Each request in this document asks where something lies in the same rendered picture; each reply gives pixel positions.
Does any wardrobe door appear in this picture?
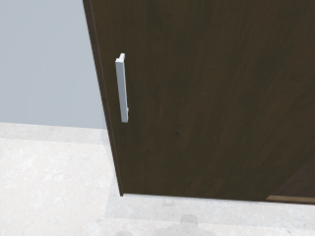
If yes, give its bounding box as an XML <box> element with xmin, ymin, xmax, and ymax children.
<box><xmin>92</xmin><ymin>0</ymin><xmax>315</xmax><ymax>202</ymax></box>
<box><xmin>271</xmin><ymin>155</ymin><xmax>315</xmax><ymax>198</ymax></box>

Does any handle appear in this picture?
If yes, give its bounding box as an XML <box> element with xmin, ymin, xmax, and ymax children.
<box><xmin>115</xmin><ymin>53</ymin><xmax>129</xmax><ymax>123</ymax></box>

